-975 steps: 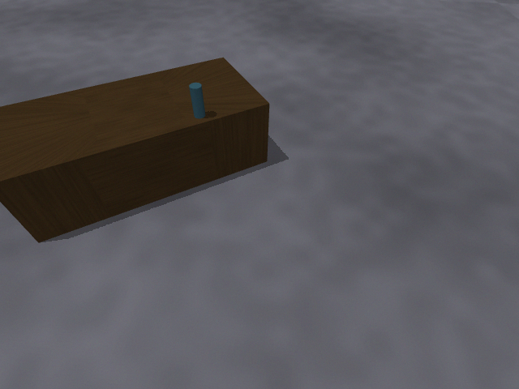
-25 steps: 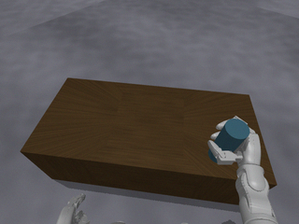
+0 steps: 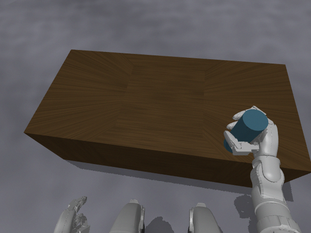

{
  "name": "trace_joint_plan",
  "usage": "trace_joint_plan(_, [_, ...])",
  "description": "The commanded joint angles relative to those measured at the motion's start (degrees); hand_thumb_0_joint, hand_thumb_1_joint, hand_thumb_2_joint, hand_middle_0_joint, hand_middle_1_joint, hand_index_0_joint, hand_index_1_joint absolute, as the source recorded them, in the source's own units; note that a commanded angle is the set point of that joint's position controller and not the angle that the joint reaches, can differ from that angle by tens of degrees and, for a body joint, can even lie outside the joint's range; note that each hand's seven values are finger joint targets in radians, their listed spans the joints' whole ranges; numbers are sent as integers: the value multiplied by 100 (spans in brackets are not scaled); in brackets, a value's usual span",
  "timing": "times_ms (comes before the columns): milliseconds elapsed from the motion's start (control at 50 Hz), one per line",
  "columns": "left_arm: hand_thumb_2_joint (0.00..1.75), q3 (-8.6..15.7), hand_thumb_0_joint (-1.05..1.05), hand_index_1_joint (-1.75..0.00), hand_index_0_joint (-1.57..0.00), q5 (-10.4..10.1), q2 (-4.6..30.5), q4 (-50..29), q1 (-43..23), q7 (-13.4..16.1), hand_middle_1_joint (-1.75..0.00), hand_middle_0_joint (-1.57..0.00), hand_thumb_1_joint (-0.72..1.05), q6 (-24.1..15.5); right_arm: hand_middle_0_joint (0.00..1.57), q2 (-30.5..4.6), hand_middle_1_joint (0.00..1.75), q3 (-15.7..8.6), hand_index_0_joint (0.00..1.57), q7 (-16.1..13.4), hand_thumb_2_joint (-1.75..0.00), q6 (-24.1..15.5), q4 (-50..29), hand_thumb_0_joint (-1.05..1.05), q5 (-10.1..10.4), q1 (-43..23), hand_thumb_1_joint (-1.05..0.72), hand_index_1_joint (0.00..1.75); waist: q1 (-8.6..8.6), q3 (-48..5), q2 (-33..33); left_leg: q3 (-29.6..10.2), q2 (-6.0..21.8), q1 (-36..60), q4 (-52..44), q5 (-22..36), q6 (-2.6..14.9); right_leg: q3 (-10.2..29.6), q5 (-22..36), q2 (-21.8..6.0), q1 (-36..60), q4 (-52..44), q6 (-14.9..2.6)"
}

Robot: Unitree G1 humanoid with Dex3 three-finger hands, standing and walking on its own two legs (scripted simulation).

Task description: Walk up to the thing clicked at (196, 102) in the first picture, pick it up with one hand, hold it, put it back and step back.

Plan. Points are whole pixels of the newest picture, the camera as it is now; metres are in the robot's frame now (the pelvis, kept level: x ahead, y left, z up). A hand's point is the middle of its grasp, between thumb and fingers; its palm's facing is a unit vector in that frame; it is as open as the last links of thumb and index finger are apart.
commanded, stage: crouch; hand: right
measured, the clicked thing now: (242, 133) +0.37 -0.19 +0.01
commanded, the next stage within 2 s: lower in 0.72 s
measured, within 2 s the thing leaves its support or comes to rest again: rests again in 1.62 s
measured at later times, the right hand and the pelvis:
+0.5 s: hand (232, 131) +0.42 -0.19 -0.07, palm faces +0.14 +0.99 -0.01, open 7.6 cm; pelvis -0.01 +0.00 -0.08, yaw +1 degrees
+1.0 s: hand (228, 133) +0.44 -0.20 -0.13, palm faces +0.15 +0.99 -0.01, open 7.6 cm; pelvis -0.02 +0.00 -0.13, yaw +1 degrees
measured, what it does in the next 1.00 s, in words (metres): lowers itself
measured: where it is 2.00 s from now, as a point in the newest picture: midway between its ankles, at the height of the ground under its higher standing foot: outside the picture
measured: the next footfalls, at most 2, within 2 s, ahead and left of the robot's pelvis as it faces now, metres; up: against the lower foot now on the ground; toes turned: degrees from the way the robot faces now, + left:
none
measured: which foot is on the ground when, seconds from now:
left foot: down 0.00-1.00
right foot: down 0.00-1.00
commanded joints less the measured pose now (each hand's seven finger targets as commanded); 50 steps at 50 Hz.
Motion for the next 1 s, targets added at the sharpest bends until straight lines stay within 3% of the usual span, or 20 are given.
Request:
trace_joint_plan(0, [91, 378, 0, -30, -20, 46, 935, -557, 209, 58, -31, -20, 92, -113, 136, -1322, 147, -539, 139, 41, -137, -913, -1640, 0, 126, -2592, -42, 147, -83, -2967, -773, 189, -234, 383, -349, 870, 332, -148, 669, 213, 1135, -434, -227])
trace_joint_plan(100, [91, 446, 0, -31, -20, 76, 1050, -393, 426, 33, -31, -20, 91, 31, 137, -1176, 149, -408, 140, 112, -139, -869, -1466, 0, 154, -2711, -39, 149, 34, -3440, -736, 275, -244, 28, 89, 1325, 375, -48, 1436, 161, 1152, 7, -231])
trace_joint_plan(220, [90, 478, 0, -30, -21, 21, 1150, -307, 515, -69, -31, -20, 93, 119, 136, -863, 147, -336, 139, 200, -137, -630, -518, 0, 168, -2476, -41, 147, 247, -3164, -236, 338, -225, -263, 371, 1329, 372, 1, 1243, 185, 397, 420, -284])
trace_joint_plan(240, [90, 407, 0, -30, -21, 38, 1059, -335, 519, -91, -31, -20, 92, 142, 136, -1325, 147, -690, 139, 153, -137, -690, -1099, 0, 159, -2809, -39, 147, 46, -3336, -486, 306, -205, -241, 470, 1393, 391, -28, 1330, 188, 355, 459, -272])
trace_joint_plan(300, [89, 458, 0, -30, -21, 41, 1102, -364, 590, -158, -31, -20, 94, 214, 140, -1311, 150, -794, 142, 119, -139, -637, -482, 0, 55, -2458, -43, 150, 108, -3331, -286, 310, -219, -300, 597, 1412, 377, -42, 1300, 190, 77, 671, -313])
trace_joint_plan(320, [89, 397, 0, -30, -21, 47, 1018, -445, 531, -190, -31, -20, 93, 225, 140, -1425, 150, -906, 142, 84, -138, -695, -1007, 0, 81, -2618, -42, 150, -5, -3447, -351, 287, -213, -265, 670, 1491, 387, -65, 1375, 195, 15, 702, -311])
trace_joint_plan(400, [89, 388, 0, -30, -21, 83, 1000, -492, 482, -258, -31, -20, 93, 272, 139, -1671, 149, -1074, 142, 37, -138, -787, -1146, 0, -29, -3106, -43, 149, 39, -3683, -690, 287, -220, -678, 917, 1312, 423, -32, 1295, 179, 47, 861, -289])
trace_joint_plan(480, [90, 411, 0, -30, -20, 117, 1021, -495, 416, -262, -31, -20, 92, 288, 137, -1442, 146, -855, 139, 82, -135, -818, -1024, 0, -63, -3338, -39, 146, 252, -3659, -741, 294, -221, -1087, 1065, 979, 425, 4, 872, 176, -181, 1048, -294])
trace_joint_plan(500, [90, 405, 0, -30, -20, 134, 1027, -484, 392, -270, -31, -20, 92, 288, 136, -1682, 145, -980, 138, 98, -134, -860, -1300, 0, -72, -3691, -39, 145, 195, -3743, -995, 289, -212, -1247, 1148, 862, 440, 5, 769, 182, -177, 1094, -276])
trace_joint_plan(560, [89, 436, 0, -30, -20, 118, 1129, -509, 390, -252, -30, -20, 92, 280, 135, -1289, 146, -618, 138, 218, -134, -737, -695, 0, -90, -3617, -37, 146, 399, -3742, -777, 306, -214, -1434, 1168, 609, 426, 71, 419, 191, -352, 1206, -296])
trace_joint_plan(600, [89, 454, 0, -29, -21, 114, 1198, -490, 436, -228, -30, -20, 92, 284, 134, -1796, 145, -870, 137, 210, -134, -741, -1115, 0, -103, -4128, -35, 145, 313, -3946, -1005, 288, -200, -1570, 1222, 427, 442, 80, 221, 199, -326, 1249, -279])
trace_joint_plan(660, [88, 449, 0, -29, -21, 96, 1181, -483, 469, -227, -30, -20, 93, 268, 134, -1495, 145, -785, 137, 203, -134, -582, -667, 0, -44, -3868, -33, 145, 348, -3788, -687, 316, -189, -1557, 1242, 321, 422, 105, 44, 203, -645, 1317, -298])
trace_joint_plan(700, [89, 417, 0, -29, -21, 85, 1162, -533, 409, -231, -30, -20, 92, 275, 136, -2002, 146, -1082, 138, 141, -135, -578, -1095, 0, -17, -4199, -35, 146, 193, -3990, -822, 250, -197, -1474, 1247, 281, 427, 7, 21, 223, -774, 1417, -316])
trace_joint_plan(720, [89, 389, 0, -29, -20, 77, 1166, -561, 388, -225, -30, -20, 92, 272, 136, -1565, 148, -832, 139, 164, -135, -455, -339, 0, -36, -3660, -32, 148, 261, -3772, -600, 279, -203, -1507, 1256, 243, 420, 25, -7, 221, -867, 1424, -319])
trace_joint_plan(740, [89, 401, 0, -29, -21, 83, 1164, -577, 392, -227, -30, -20, 92, 277, 137, -1608, 147, -872, 140, 146, -135, -478, -592, 0, -17, -3805, -35, 147, 238, -3737, -628, 287, -216, -1595, 1337, 257, 428, 29, -8, 220, -1035, 1458, -315])
trace_joint_plan(760, [89, 414, 0, -29, -21, 85, 1184, -560, 384, -222, -30, -20, 92, 305, 136, -2191, 146, -1231, 139, 79, -134, -539, -1098, 0, -36, -4149, -37, 146, 106, -3916, -804, 243, -194, -1509, 1331, 222, 435, -16, -34, 224, -972, 1462, -308])
trace_joint_plan(780, [89, 416, 0, -29, -20, 91, 1192, -528, 411, -218, -30, -20, 92, 300, 136, -1786, 146, -968, 138, 90, -134, -452, -463, 0, -81, -3800, -35, 146, 211, -3786, -671, 275, -209, -1552, 1359, 190, 428, 9, -76, 219, -1038, 1456, -315])
trace_joint_plan(840, [89, 387, 0, -29, -20, 105, 1122, -525, 414, -214, -30, -20, 90, 331, 136, -1898, 146, -1154, 138, 38, -134, -507, -854, 0, -42, -4023, -37, 146, 233, -3917, -706, 288, -213, -1589, 1511, 479, 429, 22, 210, 210, -1015, 1601, -326])
trace_joint_plan(900, [90, 385, 0, -29, -19, 135, 1114, -452, 404, -239, -29, -19, 90, 335, 137, -1606, 146, -1001, 139, 105, -134, -537, -312, 0, -82, -3750, -39, 146, 314, -3664, -714, 335, -233, -2071, 1840, 622, 457, 66, 451, 205, -1282, 1845, -312])
trace_joint_plan(980, [90, 405, 0, -29, -19, 194, 1148, -487, 426, -270, -29, -19, 90, 345, 137, -1867, 147, -1090, 139, 227, -135, -709, -426, 0, -164, -3884, -42, 147, 293, -3934, -775, 290, -234, -2202, 2101, 719, 456, 50, 528, 210, -1557, 2163, -344])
